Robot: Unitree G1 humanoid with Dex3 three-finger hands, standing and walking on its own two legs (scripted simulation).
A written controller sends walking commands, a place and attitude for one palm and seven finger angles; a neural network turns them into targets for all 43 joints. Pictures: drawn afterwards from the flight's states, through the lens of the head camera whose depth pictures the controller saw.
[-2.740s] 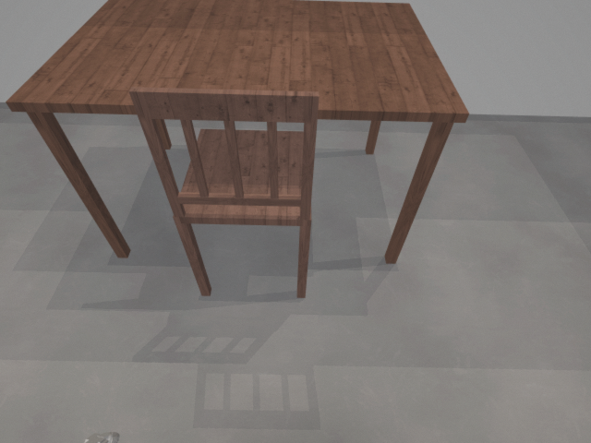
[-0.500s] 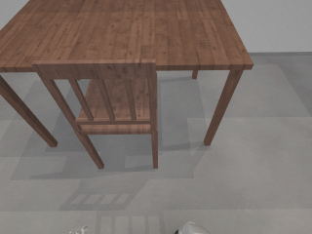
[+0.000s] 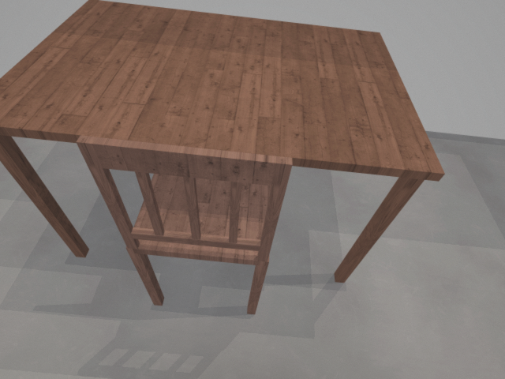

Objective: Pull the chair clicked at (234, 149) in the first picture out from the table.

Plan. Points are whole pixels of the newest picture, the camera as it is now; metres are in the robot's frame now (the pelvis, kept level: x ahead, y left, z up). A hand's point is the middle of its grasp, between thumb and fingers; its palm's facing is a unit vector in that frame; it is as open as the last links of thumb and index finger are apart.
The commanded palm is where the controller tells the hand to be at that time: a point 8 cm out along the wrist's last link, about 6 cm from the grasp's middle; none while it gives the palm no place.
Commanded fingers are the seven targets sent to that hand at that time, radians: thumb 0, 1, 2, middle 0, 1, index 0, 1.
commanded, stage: come to a stop and stand still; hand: left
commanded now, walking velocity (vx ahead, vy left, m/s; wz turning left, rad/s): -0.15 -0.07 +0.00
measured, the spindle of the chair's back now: (193, 209) +0.46 +0.18 -0.10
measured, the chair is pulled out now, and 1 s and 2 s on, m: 0.00 0.00 0.00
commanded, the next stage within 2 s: look again from close up in 0.64 s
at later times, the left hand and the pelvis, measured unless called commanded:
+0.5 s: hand out of the picture -0.01 +0.11 -0.18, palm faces +0.01 -0.98 -0.19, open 7.3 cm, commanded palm none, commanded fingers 0.00 0.90 0.90 -0.20 -0.30 -0.20 -0.30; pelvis -0.03 -0.06 +0.00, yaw -1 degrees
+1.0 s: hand out of the picture +0.01 +0.15 -0.18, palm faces +0.03 -0.98 -0.20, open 7.3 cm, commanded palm none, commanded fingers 0.00 0.90 0.90 -0.20 -0.30 -0.20 -0.30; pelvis -0.01 -0.02 -0.01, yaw +0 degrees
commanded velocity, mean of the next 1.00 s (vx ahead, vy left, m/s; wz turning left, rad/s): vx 0.00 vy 0.00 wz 0.00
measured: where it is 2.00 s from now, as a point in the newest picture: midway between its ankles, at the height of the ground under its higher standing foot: outside the picture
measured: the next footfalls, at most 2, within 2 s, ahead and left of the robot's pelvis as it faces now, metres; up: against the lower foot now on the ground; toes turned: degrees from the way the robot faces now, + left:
right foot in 0.24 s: +0.02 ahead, -0.15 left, +0.00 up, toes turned -2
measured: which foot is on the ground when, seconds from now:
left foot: down 0.00-1.00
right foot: up 0.00-0.22, down 0.24-1.00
